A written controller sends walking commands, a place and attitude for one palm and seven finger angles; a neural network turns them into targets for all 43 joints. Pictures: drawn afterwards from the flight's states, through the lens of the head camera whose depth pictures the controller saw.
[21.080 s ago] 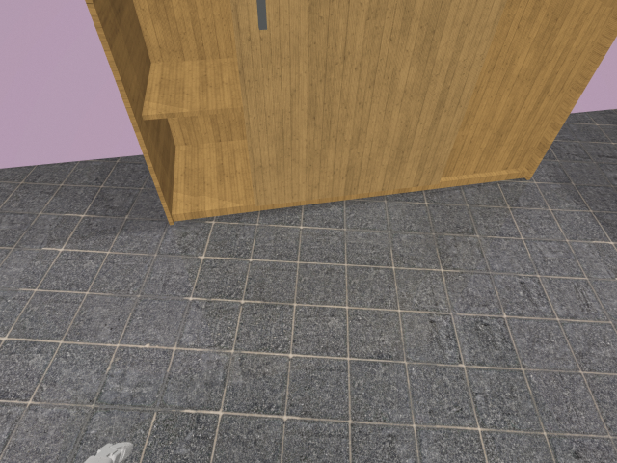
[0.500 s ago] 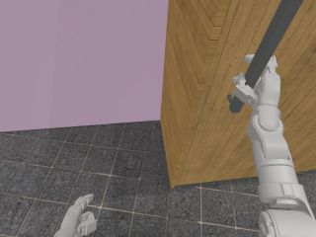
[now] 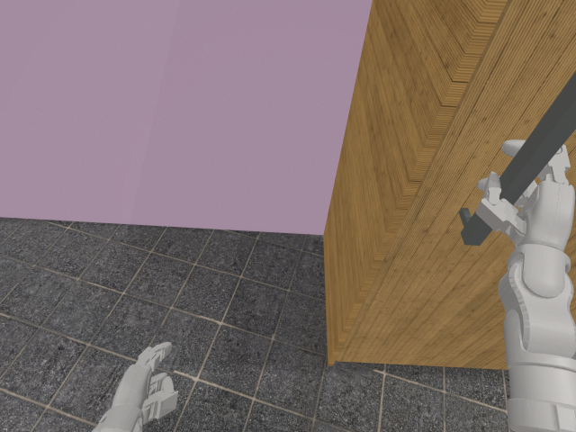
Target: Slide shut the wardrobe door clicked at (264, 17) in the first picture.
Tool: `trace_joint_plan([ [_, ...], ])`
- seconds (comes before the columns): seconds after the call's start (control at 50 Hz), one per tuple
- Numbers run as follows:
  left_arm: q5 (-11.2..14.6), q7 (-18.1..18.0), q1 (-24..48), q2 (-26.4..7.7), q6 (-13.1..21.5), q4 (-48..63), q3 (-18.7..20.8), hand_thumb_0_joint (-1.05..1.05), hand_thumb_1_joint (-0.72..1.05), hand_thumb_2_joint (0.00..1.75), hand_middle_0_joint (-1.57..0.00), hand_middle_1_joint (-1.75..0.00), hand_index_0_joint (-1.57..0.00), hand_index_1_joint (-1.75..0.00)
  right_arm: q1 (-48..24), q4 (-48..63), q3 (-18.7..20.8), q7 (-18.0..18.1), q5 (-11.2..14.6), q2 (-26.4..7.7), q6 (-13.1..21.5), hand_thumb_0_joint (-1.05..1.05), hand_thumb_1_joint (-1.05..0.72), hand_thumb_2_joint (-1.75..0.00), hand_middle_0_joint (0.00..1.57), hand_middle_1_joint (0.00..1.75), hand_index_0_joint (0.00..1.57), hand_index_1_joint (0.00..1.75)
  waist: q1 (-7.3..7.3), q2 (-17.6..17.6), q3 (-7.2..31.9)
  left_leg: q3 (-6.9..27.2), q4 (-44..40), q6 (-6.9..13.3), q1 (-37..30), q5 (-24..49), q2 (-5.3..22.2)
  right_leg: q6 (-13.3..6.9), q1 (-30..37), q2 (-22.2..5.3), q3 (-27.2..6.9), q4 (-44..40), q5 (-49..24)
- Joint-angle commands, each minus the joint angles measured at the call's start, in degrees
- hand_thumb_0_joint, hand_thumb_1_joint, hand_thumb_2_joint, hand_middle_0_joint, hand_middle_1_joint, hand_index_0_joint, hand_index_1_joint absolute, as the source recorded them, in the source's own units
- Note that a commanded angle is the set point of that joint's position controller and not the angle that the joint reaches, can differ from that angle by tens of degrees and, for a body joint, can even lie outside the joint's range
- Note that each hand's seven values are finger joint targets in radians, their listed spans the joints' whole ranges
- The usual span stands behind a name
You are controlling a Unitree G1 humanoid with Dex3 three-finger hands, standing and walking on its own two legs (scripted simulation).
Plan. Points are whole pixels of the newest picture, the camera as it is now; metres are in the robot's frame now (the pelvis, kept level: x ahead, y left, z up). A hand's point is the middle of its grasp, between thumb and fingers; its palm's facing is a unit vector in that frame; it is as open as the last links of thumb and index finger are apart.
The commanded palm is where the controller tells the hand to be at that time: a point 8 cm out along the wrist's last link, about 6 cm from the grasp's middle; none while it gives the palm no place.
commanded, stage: stop walking and hold the door there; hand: right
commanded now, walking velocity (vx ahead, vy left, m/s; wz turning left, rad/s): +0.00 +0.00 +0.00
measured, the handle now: (519, 154) +0.41 -0.26 +0.21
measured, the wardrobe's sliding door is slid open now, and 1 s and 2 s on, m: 0.00 0.00 0.00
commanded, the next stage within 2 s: loosen the grip on the handle in 0.80 s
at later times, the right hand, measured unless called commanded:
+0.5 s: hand (493, 204) +0.36 -0.23 +0.17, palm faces +0.24 +0.96 -0.12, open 6.6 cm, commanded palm +0.33 -0.24 +0.17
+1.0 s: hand (503, 196) +0.37 -0.24 +0.17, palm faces +0.14 +0.98 -0.14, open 7.0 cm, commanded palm +0.32 -0.27 +0.16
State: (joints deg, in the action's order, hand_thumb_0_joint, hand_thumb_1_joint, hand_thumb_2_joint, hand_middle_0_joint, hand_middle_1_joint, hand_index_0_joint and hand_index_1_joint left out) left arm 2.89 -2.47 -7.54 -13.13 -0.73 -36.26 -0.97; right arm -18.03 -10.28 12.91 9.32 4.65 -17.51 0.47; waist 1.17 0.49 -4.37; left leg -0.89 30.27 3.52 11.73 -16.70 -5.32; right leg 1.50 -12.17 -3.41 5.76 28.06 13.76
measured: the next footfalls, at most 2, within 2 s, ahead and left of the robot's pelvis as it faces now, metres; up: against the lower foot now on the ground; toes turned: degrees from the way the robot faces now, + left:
none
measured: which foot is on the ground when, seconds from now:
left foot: down 0.00-1.00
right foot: down 0.00-1.00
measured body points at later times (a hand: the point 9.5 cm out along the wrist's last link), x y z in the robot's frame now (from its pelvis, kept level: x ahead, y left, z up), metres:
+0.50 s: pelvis +0.00 -0.06 +0.01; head -0.02 -0.05 +0.46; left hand +0.15 +0.17 -0.09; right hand +0.34 -0.28 +0.17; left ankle +0.00 +0.05 -0.73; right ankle +0.01 -0.14 -0.73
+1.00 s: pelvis -0.01 -0.06 +0.00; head -0.01 -0.07 +0.45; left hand +0.17 +0.15 -0.09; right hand +0.36 -0.29 +0.18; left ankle +0.00 +0.05 -0.73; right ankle +0.01 -0.14 -0.73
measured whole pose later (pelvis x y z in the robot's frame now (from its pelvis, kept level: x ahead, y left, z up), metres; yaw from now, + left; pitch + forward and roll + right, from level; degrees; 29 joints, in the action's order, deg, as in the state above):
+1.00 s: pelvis -0.01 -0.06 +0.00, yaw -2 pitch +1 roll -1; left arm 0.9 -1.6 -10.1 -10.3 3.9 -39.7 -0.4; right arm -28.9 -20.5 5.7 -0.1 3.5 -14.4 -0.7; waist 2.2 -1.5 0.5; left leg 0.3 30.7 0.7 16.0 -15.4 0.8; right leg -2.9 -15.5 3.0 6.5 24.9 10.4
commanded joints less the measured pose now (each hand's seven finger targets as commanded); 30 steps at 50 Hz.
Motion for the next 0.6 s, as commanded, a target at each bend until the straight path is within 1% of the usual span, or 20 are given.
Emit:
trace_joint_plan([
  [0.0, -0.3, -1.0, 6.2, -5.4, 3.2, 8.4, 1.3, 0.0, 0.9, 0.9, -0.2, -0.3, -0.2, -0.3, -20.2, 22.5, -2.8, -1.8, -1.6, -9.2, 6.9, 0.0, -0.9, -0.9, 0.45, 1.4, 0.45, 1.4, -1.42, 7.2, 21.8, 9.3, -5.5, -4.4, -4.0, 29.2, 10.9, -4.4, 12.2, -7.4, -6.1, 0.0, -25.0],
  [0.02, -0.3, -1.0, 5.6, -5.1, 3.3, 8.3, 1.2, 0.0, 0.9, 0.9, -0.2, -0.3, -0.2, -0.3, -19.6, 21.2, -3.3, -1.8, -1.6, -8.5, 6.8, 0.0, -0.9, -0.9, 0.45, 1.4, 0.45, 1.4, -1.33, 5.2, 22.5, 10.4, -6.1, -4.8, -6.1, 32.5, 11.8, -4.0, 10.8, -6.3, -5.2, 0.3, -21.7],
  [0.04, -0.4, -1.1, 5.1, -5.4, 3.3, 8.0, 1.4, 0.0, 0.9, 0.9, -0.2, -0.3, -0.2, -0.3, -18.7, 19.4, -2.3, -1.5, -1.6, -9.3, 6.5, 0.0, -0.9, -0.9, 0.45, 1.4, 0.45, 1.4, -1.18, 2.6, 22.9, 11.4, -6.7, -5.2, -7.8, 34.0, 12.5, -3.7, 9.1, -5.3, -4.6, 0.1, -17.9],
  [0.06, -0.4, -1.2, 4.9, -5.2, 3.3, 8.1, 1.3, 0.0, 0.9, 0.9, -0.2, -0.3, -0.2, -0.3, -19.1, 19.0, -3.5, -1.6, -1.4, -8.1, 6.4, 0.0, -0.9, -0.9, 0.45, 1.4, 0.45, 1.4, -1.26, 0.2, 22.8, 11.4, -6.9, -5.2, -8.6, 33.5, 12.8, -3.6, 8.1, -4.6, -4.8, -0.8, -15.2],
  [0.08, -0.4, -1.4, 4.9, -5.5, 3.4, 7.9, 1.5, 0.0, 0.9, 0.9, -0.2, -0.3, -0.2, -0.3, -19.4, 18.5, -3.0, -1.4, -1.4, -8.7, 6.3, 0.0, -0.9, -0.9, 0.45, 1.4, 0.45, 1.4, -1.22, -0.1, 22.8, 11.7, -7.2, -5.1, -8.1, 32.7, 12.9, -3.7, 8.4, -4.5, -4.8, -1.5, -14.0],
  [0.1, -0.4, -1.7, 5.4, -5.3, 3.3, 7.7, 1.3, 0.0, 0.9, 0.9, -0.2, -0.3, -0.2, -0.3, -19.1, 18.4, -4.7, -1.5, -1.2, -7.3, 6.1, 0.0, -0.9, -0.9, 0.45, 1.4, 0.45, 1.4, -1.44, -0.8, 22.0, 11.2, -7.5, -5.4, -7.2, 32.6, 12.9, -3.9, 9.2, -4.5, -4.9, -2.0, -14.1],
  [0.12, -0.6, -1.8, 4.8, -6.0, 3.3, 7.4, 1.5, 0.0, 0.9, 0.9, -0.2, -0.3, -0.2, -0.3, -19.2, 17.1, -2.9, -1.2, -1.3, -9.0, 6.0, 0.0, -0.9, -0.9, 0.45, 1.4, 0.45, 1.4, -1.18, -0.1, 22.1, 11.0, -7.6, -5.2, -6.5, 30.3, 12.7, -4.0, 9.4, -4.7, -5.2, -2.6, -14.2],
  [0.16, -0.8, -2.0, 5.3, -5.6, 3.3, 7.5, 1.2, 0.0, 0.9, 0.9, -0.2, -0.3, -0.2, -0.3, -20.2, 17.7, -5.5, -1.5, -1.3, -6.4, 6.1, 0.0, -0.9, -0.9, 0.45, 1.4, 0.45, 1.4, -1.18, 2.6, 21.8, 10.8, -8.1, -4.3, -3.9, 23.3, 11.9, -4.3, 11.2, -5.4, -6.1, -4.1, -13.6],
  [0.18, -0.9, -2.1, 5.3, -5.4, 3.4, 7.5, 0.9, 0.0, 0.9, 0.9, -0.2, -0.3, -0.2, -0.3, -20.4, 17.2, -6.5, -1.5, -1.3, -5.5, 6.1, 0.0, -0.9, -0.9, 0.45, 1.4, 0.45, 1.4, -1.21, 2.5, 21.3, 10.5, -8.6, -3.9, -3.0, 19.4, 11.5, -4.4, 11.2, -5.8, -6.8, -5.0, -12.7],
  [0.2, -0.9, -2.4, 5.5, -5.7, 3.3, 7.2, 0.9, 0.0, 0.9, 0.9, -0.2, -0.3, -0.2, -0.3, -20.1, 16.7, -6.4, -1.4, -1.1, -5.7, 6.0, 0.0, -0.9, -0.9, 0.45, 1.4, 0.45, 1.4, -1.34, 2.0, 20.8, 10.3, -8.9, -3.9, -1.9, 18.0, 11.2, -4.7, 12.0, -6.2, -7.2, -5.4, -12.9],
  [0.22, -1.0, -2.5, 5.1, -5.7, 3.3, 7.1, 0.9, 0.0, 0.9, 0.9, -0.2, -0.3, -0.2, -0.3, -20.1, 16.3, -5.9, -1.3, -1.2, -6.1, 6.0, 0.0, -0.9, -0.9, 0.45, 1.4, 0.45, 1.4, -1.12, 1.6, 20.8, 10.1, -8.9, -3.7, -1.9, 18.2, 11.2, -4.7, 11.9, -6.4, -7.4, -5.5, -13.8],
  [0.24, -1.2, -2.5, 4.9, -6.1, 3.4, 6.9, 0.9, 0.0, 0.9, 0.9, -0.2, -0.3, -0.2, -0.3, -19.8, 15.5, -5.4, -1.2, -1.4, -6.6, 6.0, 0.0, -0.9, -0.9, 0.45, 1.4, 0.45, 1.4, -1.09, 2.4, 20.9, 9.9, -8.6, -3.3, -1.8, 17.6, 10.9, -4.6, 11.8, -6.5, -7.7, -5.8, -14.2],
  [0.26, -1.3, -2.5, 5.0, -5.6, 3.4, 7.1, 0.7, 0.0, 0.9, 0.9, -0.2, -0.3, -0.2, -0.3, -20.8, 16.5, -7.7, -1.5, -1.4, -4.3, 6.1, 0.0, -0.9, -0.9, 0.45, 1.4, 0.45, 1.4, -1.22, 2.5, 21.1, 9.5, -8.1, -3.0, -1.8, 18.5, 10.8, -4.5, 12.5, -6.7, -8.0, -5.9, -15.7],
  [0.34, -1.5, -2.8, 4.9, -6.0, 3.3, 6.5, 0.7, 0.0, 0.9, 0.9, -0.2, -0.3, -0.2, -0.3, -20.2, 15.7, -7.4, -1.4, -1.4, -4.7, 6.0, 0.0, -0.9, -0.9, 0.45, 1.4, 0.45, 1.4, -1.19, 2.5, 21.6, 9.4, -7.7, -2.8, -1.0, 20.2, 10.6, -4.4, 13.6, -7.0, -8.0, -5.8, -18.3],
  [0.4, -1.5, -2.9, 5.8, -5.2, 3.3, 6.7, 0.1, 0.0, 0.9, 0.9, -0.2, -0.3, -0.2, -0.3, -21.4, 16.2, -12.5, -2.1, -1.2, 0.2, 6.0, 0.0, -0.9, -0.9, 0.45, 1.4, 0.45, 1.4, -1.55, 3.1, 20.5, 8.4, -7.1, -2.8, 0.9, 16.6, 9.7, -4.6, 13.9, -7.7, -9.1, -7.1, -17.7],
  [0.42, -1.7, -3.0, 5.4, -5.4, 3.3, 6.4, 0.2, 0.0, 0.9, 0.9, -0.2, -0.3, -0.2, -0.3, -21.1, 15.3, -11.5, -1.8, -1.3, -0.6, 6.0, 0.0, -0.9, -0.9, 0.45, 1.4, 0.45, 1.4, -1.35, 3.5, 20.2, 8.1, -6.8, -2.8, 1.3, 15.2, 9.5, -4.7, 13.5, -8.1, -9.6, -7.7, -17.1],
  [0.46, -2.0, -3.1, 5.2, -5.5, 3.2, 6.2, 0.2, 0.0, 0.9, 0.9, -0.2, -0.3, -0.2, -0.3, -21.4, 15.3, -11.5, -1.7, -1.6, -0.6, 6.1, 0.0, -0.9, -0.9, 0.45, 1.4, 0.45, 1.4, -1.15, 3.3, 20.4, 7.6, -6.4, -2.7, 1.7, 14.1, 9.3, -4.5, 13.8, -8.2, -10.1, -8.2, -17.0],
  [0.52, -2.1, -3.1, 5.6, -5.3, 3.2, 6.0, -0.1, 0.0, 0.9, 0.9, -0.2, -0.3, -0.2, -0.3, -22.3, 15.7, -13.8, -1.9, -1.6, 1.8, 6.3, 0.0, -0.9, -0.9, 0.45, 1.4, 0.45, 1.4, -1.32, 4.3, 20.3, 7.3, -5.9, -2.7, 3.1, 13.1, 9.1, -4.2, 14.6, -8.4, -10.1, -8.6, -17.3],
  [0.54, -2.1, -3.0, 5.6, -4.9, 3.2, 6.1, -0.2, 0.0, 0.9, 0.9, -0.2, -0.3, -0.2, -0.3, -22.9, 16.4, -15.1, -2.0, -1.6, 3.1, 6.5, 0.0, -0.9, -0.9, 0.45, 1.4, 0.45, 1.4, -1.41, 4.2, 20.8, 6.6, -5.4, -2.7, 3.5, 12.6, 8.9, -4.0, 15.5, -8.5, -10.2, -8.7, -18.3],
  [0.58, -2.3, -3.0, 5.5, -4.9, 3.3, 5.9, -0.1, 0.0, 0.9, 0.9, -0.2, -0.3, -0.2, -0.3, -22.9, 16.5, -15.3, -2.0, -1.7, 3.3, 6.5, 0.0, -0.9, -0.9, 0.45, 1.4, 0.45, 1.4, -1.33, 4.1, 21.6, 5.9, -4.2, -2.8, 4.7, 11.7, 8.8, -3.7, 18.0, -9.0, -10.0, -8.3, -22.8],
])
